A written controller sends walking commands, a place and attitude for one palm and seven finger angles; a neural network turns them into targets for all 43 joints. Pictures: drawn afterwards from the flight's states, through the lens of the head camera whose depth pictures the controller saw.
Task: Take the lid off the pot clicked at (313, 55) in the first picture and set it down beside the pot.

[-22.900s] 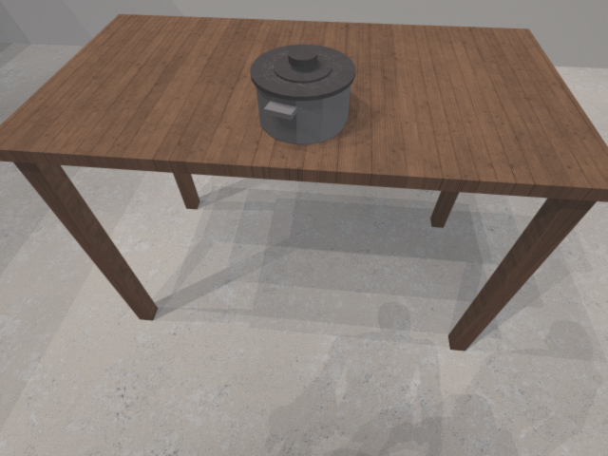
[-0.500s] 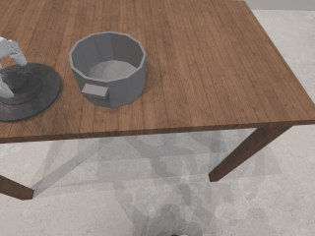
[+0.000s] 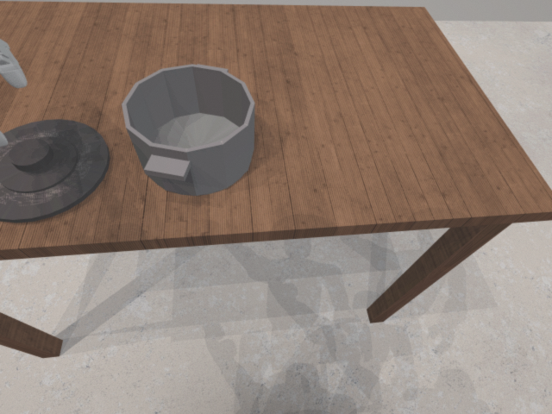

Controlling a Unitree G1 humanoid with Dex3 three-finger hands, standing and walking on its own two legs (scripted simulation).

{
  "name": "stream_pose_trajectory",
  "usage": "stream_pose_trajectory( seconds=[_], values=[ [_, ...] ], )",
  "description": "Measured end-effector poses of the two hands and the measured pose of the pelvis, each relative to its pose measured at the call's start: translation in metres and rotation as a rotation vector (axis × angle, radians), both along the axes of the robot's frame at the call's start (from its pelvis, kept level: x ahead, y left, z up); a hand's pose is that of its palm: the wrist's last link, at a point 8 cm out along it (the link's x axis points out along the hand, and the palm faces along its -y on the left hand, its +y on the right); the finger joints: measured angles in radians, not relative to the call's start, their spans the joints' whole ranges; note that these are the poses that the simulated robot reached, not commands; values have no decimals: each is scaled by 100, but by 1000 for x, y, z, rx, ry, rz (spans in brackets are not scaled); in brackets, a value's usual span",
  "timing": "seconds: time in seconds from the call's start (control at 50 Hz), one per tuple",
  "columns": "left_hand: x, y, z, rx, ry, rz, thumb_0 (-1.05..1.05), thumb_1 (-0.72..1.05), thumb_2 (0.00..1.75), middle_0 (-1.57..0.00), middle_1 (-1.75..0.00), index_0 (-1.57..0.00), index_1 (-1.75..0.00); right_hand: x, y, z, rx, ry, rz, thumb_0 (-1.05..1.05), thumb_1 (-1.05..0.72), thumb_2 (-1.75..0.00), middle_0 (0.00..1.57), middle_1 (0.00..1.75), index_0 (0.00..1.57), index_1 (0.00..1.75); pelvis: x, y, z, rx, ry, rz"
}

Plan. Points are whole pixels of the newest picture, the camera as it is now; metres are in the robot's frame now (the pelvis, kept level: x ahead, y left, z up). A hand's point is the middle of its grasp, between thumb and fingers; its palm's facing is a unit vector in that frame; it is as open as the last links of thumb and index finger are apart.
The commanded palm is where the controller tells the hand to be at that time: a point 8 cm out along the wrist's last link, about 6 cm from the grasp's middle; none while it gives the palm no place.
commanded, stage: raise the empty hand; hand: left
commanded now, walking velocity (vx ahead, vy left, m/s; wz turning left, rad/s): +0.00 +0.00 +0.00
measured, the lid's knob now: (31, 154) +0.48 +0.33 +0.07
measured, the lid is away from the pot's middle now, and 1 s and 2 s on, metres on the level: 0.24 0.24 0.24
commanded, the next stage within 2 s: draw the hand back to the body in 0.64 s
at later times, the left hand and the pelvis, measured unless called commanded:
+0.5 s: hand out of the picture +0.48 +0.34 +0.23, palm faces -0.26 -0.13 -0.96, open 11.1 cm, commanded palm +0.48 +0.33 +0.30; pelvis +0.00 -0.01 +0.01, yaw +1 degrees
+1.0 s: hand out of the picture +0.47 +0.33 +0.23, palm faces -0.25 -0.11 -0.96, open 11.1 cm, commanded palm +0.44 +0.32 +0.29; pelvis +0.01 -0.01 +0.01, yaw +0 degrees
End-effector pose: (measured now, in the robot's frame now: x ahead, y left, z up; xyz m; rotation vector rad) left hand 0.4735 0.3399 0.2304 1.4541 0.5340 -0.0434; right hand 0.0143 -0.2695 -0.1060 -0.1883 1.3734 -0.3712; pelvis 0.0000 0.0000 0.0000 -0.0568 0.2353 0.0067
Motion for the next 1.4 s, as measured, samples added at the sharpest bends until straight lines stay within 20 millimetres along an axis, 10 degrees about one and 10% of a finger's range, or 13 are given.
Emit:
stream_pose_trajectory(
  seconds=[0.6,0.96,1.24,1.4],
  values=[
    [-5,-3,68,47,-75,100,0,-4,72,-39,-81,-39,-81,25,-5,1,35,-58,46,0,-90,-90,21,30,20,30,5,-7,6,13,-24,12],
    [-1,-12,56,55,-74,88,0,-4,72,-39,-81,-39,-81,25,-14,3,36,-56,31,0,-90,-90,20,30,20,30,9,-14,8,21,-29,-4],
    [-43,-15,46,68,-127,29,0,-4,72,-39,-81,-39,-81,102,-1,7,85,-232,157,0,-90,-90,20,30,20,30,10,-13,10,26,-78,19],
    [-74,-25,45,-854,-848,8,0,-4,72,-39,-81,-39,-80,137,18,26,88,-392,291,0,-90,-90,20,30,20,30,11,-22,13,32,-160,12]
  ],
)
